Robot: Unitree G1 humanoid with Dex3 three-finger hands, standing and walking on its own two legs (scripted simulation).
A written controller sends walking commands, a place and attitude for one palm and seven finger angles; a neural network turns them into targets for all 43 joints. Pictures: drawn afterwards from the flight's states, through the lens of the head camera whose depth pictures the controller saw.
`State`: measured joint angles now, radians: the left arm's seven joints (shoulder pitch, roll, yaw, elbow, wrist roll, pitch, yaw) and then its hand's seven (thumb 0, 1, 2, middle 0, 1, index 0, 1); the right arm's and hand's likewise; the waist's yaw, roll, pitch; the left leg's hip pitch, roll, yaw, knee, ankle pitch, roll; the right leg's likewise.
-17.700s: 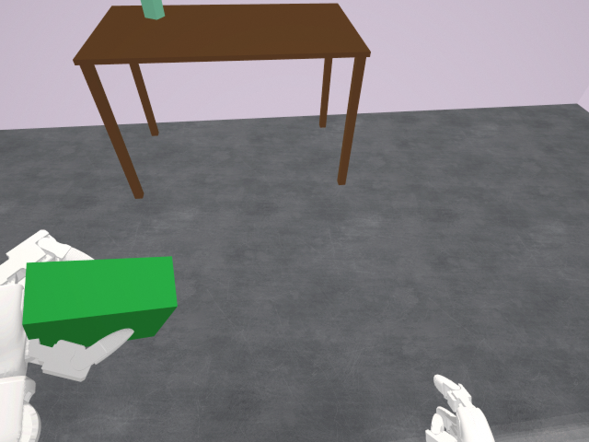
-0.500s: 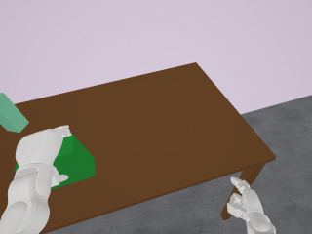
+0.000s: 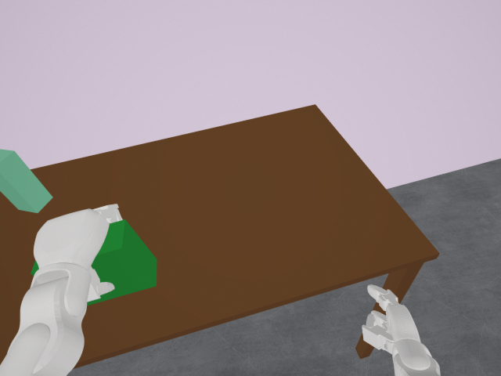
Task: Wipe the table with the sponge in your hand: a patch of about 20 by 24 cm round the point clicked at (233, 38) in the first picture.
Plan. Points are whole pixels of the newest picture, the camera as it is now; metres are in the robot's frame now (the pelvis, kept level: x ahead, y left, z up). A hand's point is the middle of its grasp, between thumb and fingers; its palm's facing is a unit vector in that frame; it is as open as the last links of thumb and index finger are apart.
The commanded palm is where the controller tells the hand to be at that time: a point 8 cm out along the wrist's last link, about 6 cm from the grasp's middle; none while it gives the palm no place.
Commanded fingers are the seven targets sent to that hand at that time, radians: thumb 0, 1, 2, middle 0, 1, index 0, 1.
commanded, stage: move the sponge above the wiping area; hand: left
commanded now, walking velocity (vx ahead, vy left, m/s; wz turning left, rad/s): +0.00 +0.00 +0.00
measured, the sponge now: (108, 271) +0.22 +0.28 +0.06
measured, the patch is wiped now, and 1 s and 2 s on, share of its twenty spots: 0.00 0.00 0.00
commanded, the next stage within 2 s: none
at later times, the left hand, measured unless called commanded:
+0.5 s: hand (95, 261) +0.23 +0.30 +0.09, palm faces +0.01 -0.08 -1.00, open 9.6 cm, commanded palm +0.20 +0.28 +0.15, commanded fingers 0.00 0.10 1.30 -1.20 -1.60 -1.20 -1.60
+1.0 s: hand (102, 260) +0.24 +0.30 +0.07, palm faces -0.02 -0.10 -0.99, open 9.6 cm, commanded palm +0.21 +0.30 +0.14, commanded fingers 0.00 0.10 1.30 -1.20 -1.60 -1.20 -1.60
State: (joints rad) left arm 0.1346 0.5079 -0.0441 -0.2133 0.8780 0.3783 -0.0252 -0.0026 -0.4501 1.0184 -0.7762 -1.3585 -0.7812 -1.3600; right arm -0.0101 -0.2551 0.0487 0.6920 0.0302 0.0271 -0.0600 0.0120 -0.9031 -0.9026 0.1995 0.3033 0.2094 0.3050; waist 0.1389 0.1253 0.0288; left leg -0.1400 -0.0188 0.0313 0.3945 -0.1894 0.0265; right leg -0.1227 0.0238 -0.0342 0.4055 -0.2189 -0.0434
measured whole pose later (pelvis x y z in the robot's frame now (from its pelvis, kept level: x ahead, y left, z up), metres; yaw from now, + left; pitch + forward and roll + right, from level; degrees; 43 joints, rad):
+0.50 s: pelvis +0.00 +0.00 +0.00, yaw +0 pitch -4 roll +0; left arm 0.13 0.51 -0.02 -0.11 0.88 0.34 -0.01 0.00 -0.45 1.02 -0.78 -1.36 -0.78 -1.36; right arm 0.00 -0.27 0.03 0.70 0.04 0.01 -0.08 0.01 -0.90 -0.90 0.20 0.30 0.20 0.30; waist 0.13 0.11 0.03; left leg -0.15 -0.01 0.03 0.41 -0.20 0.02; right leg -0.13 0.03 -0.04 0.41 -0.22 -0.05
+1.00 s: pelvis +0.01 +0.01 +0.00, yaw +0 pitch -2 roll +0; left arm 0.11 0.47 -0.05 -0.06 0.91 0.31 0.03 0.00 -0.45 1.02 -0.78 -1.36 -0.78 -1.36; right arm 0.01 -0.25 0.02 0.71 0.03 0.01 -0.07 0.01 -0.90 -0.90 0.20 0.30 0.21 0.30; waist 0.13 0.10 0.02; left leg -0.17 -0.03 0.03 0.40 -0.20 0.04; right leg -0.14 0.02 -0.03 0.40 -0.22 -0.03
